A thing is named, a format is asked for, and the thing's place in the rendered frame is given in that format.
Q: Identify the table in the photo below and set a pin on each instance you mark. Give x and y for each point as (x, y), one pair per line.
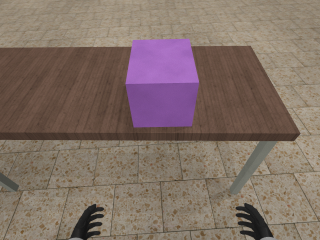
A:
(79, 93)

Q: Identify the right robot hand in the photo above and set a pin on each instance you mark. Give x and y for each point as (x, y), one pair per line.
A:
(258, 225)

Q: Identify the left robot hand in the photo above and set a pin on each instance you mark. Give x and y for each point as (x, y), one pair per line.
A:
(83, 225)

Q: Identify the carton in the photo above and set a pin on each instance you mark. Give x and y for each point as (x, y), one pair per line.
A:
(162, 83)

